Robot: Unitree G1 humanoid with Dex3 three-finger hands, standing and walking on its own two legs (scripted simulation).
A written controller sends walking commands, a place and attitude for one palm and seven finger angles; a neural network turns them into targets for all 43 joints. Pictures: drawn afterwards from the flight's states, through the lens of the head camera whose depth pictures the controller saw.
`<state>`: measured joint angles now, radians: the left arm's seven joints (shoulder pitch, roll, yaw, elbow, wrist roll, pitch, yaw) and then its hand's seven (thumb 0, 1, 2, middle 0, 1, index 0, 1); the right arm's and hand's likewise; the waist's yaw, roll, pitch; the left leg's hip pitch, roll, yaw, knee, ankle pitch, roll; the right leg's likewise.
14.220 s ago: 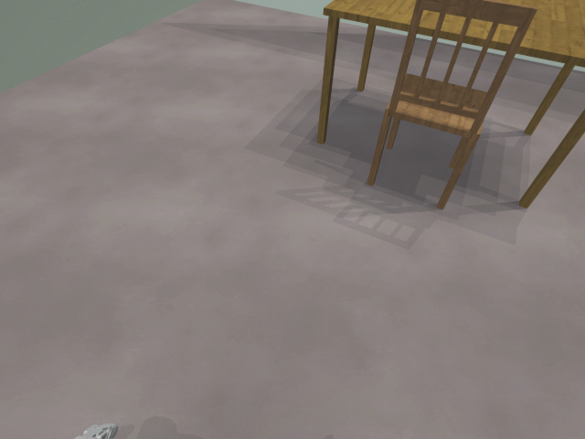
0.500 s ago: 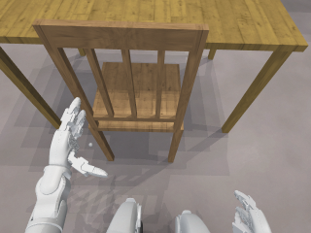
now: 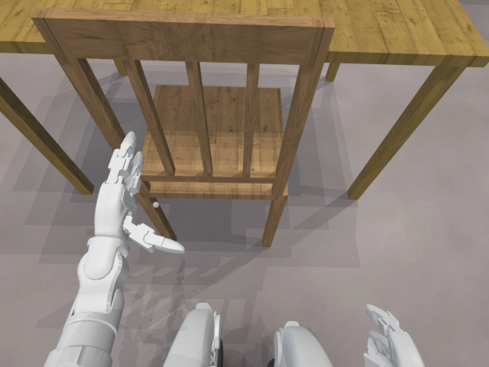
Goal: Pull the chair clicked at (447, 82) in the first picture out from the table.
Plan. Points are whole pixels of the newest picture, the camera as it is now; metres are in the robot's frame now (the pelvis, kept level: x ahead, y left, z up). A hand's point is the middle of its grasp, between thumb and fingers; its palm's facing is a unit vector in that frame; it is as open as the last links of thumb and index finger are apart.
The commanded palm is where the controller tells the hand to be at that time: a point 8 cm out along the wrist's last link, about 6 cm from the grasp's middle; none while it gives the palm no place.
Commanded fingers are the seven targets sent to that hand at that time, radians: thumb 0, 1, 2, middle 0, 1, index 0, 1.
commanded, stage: aim the fingers beside a spindle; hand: left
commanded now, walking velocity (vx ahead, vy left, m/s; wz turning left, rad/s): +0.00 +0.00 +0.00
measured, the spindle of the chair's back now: (202, 129) +0.52 +0.10 +0.02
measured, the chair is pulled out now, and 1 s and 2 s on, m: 0.00 0.00 0.00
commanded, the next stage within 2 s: none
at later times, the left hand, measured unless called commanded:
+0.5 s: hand (157, 200) +0.37 +0.16 +0.02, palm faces +0.02 -1.00 -0.07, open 16.9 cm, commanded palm +0.35 +0.21 +0.02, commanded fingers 0.00 -0.50 0.30 -0.06 -0.08 -0.06 -0.08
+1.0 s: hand (156, 205) +0.36 +0.16 +0.02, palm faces -0.01 -1.00 -0.03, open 16.9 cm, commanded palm +0.35 +0.21 +0.02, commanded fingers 0.00 -0.50 0.30 -0.06 -0.08 -0.06 -0.08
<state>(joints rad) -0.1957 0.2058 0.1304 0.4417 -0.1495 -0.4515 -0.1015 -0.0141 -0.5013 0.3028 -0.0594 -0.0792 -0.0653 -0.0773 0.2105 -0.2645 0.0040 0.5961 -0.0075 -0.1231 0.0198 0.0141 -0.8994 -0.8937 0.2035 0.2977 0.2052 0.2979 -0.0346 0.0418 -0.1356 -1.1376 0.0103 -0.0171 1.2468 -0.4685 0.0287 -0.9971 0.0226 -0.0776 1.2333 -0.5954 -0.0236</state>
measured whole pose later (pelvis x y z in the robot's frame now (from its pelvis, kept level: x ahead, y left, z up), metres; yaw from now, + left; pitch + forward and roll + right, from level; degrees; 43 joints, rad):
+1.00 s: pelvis +0.00 +0.00 -0.01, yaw +0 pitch +22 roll -3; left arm -0.22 0.22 0.15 0.49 -0.17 -0.47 -0.14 -0.01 -0.50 0.30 -0.06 -0.08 -0.06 -0.08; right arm 0.23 -0.28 0.00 0.60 0.00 -0.09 0.03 0.01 -0.90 -0.89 0.20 0.30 0.20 0.30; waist -0.04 0.04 -0.14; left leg -1.17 0.02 -0.02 1.27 -0.48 0.03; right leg -1.03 0.03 -0.08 1.25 -0.60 -0.02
